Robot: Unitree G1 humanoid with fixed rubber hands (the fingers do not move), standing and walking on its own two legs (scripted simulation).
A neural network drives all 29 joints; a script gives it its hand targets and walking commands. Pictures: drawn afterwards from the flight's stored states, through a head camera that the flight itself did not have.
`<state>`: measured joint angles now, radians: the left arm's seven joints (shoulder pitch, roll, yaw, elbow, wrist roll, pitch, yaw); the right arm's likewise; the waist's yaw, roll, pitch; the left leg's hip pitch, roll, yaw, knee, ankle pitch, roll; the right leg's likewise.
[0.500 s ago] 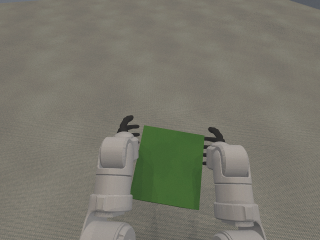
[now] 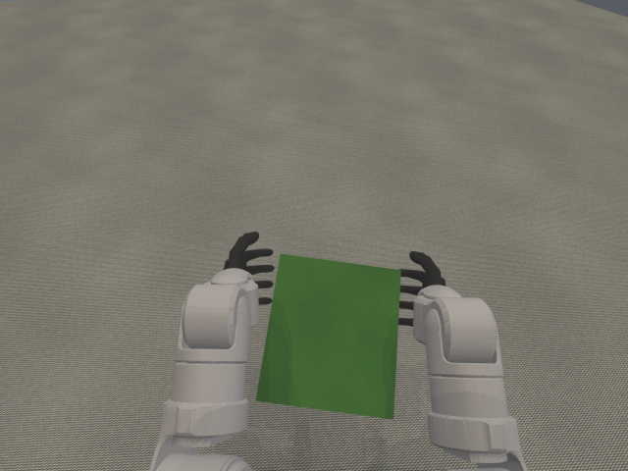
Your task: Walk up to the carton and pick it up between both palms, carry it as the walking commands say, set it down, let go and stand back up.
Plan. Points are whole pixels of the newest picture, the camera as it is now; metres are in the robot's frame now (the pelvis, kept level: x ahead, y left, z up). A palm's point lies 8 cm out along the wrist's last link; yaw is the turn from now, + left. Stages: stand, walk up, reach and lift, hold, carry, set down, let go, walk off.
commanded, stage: carry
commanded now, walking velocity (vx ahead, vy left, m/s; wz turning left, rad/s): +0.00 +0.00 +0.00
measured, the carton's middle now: (325, 339) +0.31 +0.01 -0.02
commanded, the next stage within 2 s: hold in 1.34 s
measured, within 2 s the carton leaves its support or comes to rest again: neither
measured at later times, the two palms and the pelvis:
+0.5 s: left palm (237, 291) +0.31 +0.12 +0.09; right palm (428, 311) +0.29 -0.12 +0.08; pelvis +0.00 +0.01 +0.00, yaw -1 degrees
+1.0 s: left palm (239, 296) +0.31 +0.12 +0.08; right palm (428, 320) +0.29 -0.12 +0.06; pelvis +0.00 +0.01 +0.00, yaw -1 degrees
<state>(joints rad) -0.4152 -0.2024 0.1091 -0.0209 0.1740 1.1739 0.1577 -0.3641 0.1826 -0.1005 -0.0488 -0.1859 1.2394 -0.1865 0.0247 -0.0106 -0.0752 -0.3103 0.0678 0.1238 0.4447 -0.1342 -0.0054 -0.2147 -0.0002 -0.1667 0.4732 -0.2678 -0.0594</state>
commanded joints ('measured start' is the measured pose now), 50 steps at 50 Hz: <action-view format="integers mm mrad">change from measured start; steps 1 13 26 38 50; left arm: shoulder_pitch -351 -326 -288 -258 -238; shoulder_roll -1084 -1044 -1009 -988 -972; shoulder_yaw -532 -501 -501 -506 -510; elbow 12 59 66 78 92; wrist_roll -404 -360 -333 -314 -301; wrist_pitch -5 -75 -139 -192 -232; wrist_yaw -291 -284 -279 -279 -280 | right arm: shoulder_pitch -530 -511 -469 -434 -409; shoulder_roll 1046 1010 979 959 945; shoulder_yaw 541 504 500 504 508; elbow -106 -62 -51 -39 -29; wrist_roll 412 366 340 322 307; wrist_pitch -77 -154 -221 -275 -316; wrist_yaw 295 289 285 286 288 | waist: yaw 3 2 -2 -4 -4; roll -5 3 5 5 3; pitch -276 -266 -269 -267 -261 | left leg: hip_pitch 153 155 155 154 154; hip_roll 75 82 83 83 81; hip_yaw -89 -95 -95 -94 -94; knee -20 -20 -13 -11 -9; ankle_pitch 109 95 89 87 86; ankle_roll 6 12 19 25 29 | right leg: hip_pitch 32 0 -11 -13 -17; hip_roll -158 -147 -144 -142 -141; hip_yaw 136 137 138 142 146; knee -94 -91 -82 -79 -78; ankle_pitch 240 173 151 147 148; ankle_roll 34 25 19 16 15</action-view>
